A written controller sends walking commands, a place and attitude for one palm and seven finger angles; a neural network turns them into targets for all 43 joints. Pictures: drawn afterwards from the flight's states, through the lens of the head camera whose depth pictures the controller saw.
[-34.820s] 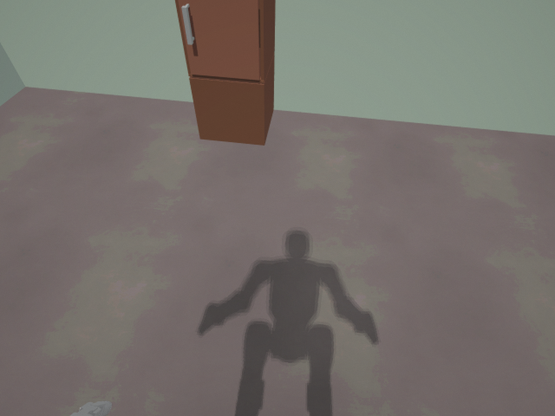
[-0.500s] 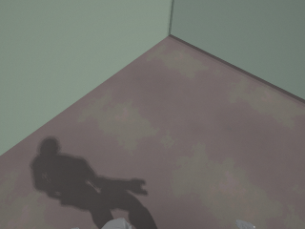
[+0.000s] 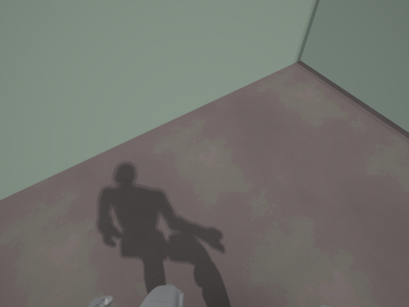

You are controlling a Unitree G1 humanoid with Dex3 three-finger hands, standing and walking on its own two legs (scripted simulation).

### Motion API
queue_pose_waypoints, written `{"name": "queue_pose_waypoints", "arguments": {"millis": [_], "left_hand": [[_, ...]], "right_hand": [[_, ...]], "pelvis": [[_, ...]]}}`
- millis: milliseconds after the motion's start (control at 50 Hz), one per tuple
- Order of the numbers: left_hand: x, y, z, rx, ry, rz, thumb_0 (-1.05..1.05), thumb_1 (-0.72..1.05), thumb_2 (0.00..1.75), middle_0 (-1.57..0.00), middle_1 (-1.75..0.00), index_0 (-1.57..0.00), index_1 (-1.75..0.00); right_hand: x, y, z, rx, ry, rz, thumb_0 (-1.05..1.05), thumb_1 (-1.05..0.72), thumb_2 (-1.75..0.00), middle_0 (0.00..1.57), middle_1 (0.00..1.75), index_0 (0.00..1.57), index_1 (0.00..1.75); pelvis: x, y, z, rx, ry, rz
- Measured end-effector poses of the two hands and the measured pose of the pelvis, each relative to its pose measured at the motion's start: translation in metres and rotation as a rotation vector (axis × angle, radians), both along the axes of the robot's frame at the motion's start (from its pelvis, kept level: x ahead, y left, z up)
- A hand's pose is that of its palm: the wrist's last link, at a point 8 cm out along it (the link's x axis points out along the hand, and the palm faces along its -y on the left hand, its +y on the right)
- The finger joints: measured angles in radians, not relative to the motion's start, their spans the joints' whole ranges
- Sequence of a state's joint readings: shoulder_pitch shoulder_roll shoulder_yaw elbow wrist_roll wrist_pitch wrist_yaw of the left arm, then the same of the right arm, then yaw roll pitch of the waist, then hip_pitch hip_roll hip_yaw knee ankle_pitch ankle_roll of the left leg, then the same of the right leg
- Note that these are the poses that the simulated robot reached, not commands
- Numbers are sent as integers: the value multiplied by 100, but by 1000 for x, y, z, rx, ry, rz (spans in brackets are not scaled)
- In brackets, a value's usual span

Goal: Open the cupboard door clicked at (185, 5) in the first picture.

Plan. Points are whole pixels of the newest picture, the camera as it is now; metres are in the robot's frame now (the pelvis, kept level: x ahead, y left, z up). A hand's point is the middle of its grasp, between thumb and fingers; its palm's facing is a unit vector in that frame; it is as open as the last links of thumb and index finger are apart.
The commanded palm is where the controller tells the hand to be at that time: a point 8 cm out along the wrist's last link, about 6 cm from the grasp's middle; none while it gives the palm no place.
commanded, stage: turn to face it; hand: left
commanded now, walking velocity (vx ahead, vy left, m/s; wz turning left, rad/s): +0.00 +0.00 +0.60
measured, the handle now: out of the picture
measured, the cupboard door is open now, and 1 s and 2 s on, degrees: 49 49 49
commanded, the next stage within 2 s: none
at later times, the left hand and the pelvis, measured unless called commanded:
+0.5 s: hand out of the picture +0.05 +0.22 -0.16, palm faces +0.31 -0.90 -0.30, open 7.4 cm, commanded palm none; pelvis +0.01 -0.03 -0.01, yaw +18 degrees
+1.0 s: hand out of the picture -0.06 +0.19 -0.18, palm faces +0.60 -0.76 -0.23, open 7.4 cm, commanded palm none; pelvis +0.00 -0.03 -0.01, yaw +36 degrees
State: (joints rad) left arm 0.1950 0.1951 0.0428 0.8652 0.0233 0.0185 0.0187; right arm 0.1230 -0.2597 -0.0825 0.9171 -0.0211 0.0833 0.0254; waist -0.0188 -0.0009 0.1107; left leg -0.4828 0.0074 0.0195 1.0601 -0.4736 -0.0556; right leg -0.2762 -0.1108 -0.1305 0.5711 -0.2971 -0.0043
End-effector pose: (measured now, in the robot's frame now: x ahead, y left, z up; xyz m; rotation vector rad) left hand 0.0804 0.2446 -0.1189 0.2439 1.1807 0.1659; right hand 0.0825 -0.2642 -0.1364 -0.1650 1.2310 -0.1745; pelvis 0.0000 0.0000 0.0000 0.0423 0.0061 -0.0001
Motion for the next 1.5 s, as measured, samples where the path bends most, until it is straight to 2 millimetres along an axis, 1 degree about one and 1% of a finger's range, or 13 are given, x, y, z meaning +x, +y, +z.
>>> {"name": "queue_pose_waypoints", "arguments": {"millis": [100,200,380,520,640,760,860,980,1140,1260,1340,1420,1500], "left_hand": [[-31,-5,-11,-55,29,84,1,90,90,-20,-30,-20,-30],[-62,13,-37,-85,69,190,1,90,90,-21,-30,-20,-30],[-67,30,-17,-29,36,285,1,91,90,-20,-30,-20,-29],[-59,11,-4,42,-54,321,1,91,90,-20,-30,-20,-29],[-84,-21,2,17,-23,389,1,91,90,-20,-30,-20,-29],[-118,-43,-12,-58,14,485,1,91,90,-20,-30,-20,-30],[-159,-39,-39,-105,48,593,1,90,90,-21,-30,-20,-30],[-180,-23,-34,-76,66,678,1,91,90,-20,-30,-20,-29],[-168,-18,-7,-1,-31,730,1,91,90,-20,-30,-20,-29],[-161,-41,-1,64,-78,773,1,91,90,-20,-30,-20,-29],[-171,-71,1,27,-40,829,1,91,90,-20,-30,-20,-29],[-182,-96,-6,-34,-13,890,1,91,90,-20,-30,-20,-30],[-205,-115,-20,-89,4,969,1,90,90,-20,-30,-20,-30]], "right_hand": [[31,12,10,-13,-20,97,1,-91,-90,20,30,20,30],[63,33,11,-49,-84,204,1,-91,-90,20,30,20,30],[58,37,14,-48,-21,295,0,-91,-90,20,30,20,30],[65,9,-10,-14,31,323,1,-90,-90,20,30,21,30],[91,3,-3,-17,41,385,1,-91,-90,20,30,20,30],[126,28,11,-26,1,496,1,-91,-90,20,30,20,30],[155,67,12,-51,-92,611,1,-91,-90,20,30,20,30],[154,86,21,-70,-98,698,0,-91,-90,20,30,20,30],[147,77,14,-44,-11,750,0,-90,-90,20,30,21,30],[166,60,-10,-25,39,781,1,-90,-90,20,30,21,30],[183,63,-5,-33,52,820,1,-91,-90,20,30,20,30],[197,80,6,-42,45,879,1,-91,-90,20,30,20,30],[210,115,11,-56,11,972,1,-91,-90,20,30,20,30]], "pelvis": [[1,1,2,0,0,69],[0,10,-14,-28,4,144],[-2,-3,-1,-51,12,237],[6,-33,-11,-37,22,320],[8,-43,-1,-14,-3,405],[9,-41,2,-4,-7,486],[4,-27,-15,-34,-6,560],[0,-29,-7,-55,-6,626],[9,-44,1,-73,-5,718],[24,-66,-10,-48,3,795],[29,-68,-3,-33,-11,854],[32,-66,2,-13,-4,911],[29,-59,-2,-15,-1,969]]}}
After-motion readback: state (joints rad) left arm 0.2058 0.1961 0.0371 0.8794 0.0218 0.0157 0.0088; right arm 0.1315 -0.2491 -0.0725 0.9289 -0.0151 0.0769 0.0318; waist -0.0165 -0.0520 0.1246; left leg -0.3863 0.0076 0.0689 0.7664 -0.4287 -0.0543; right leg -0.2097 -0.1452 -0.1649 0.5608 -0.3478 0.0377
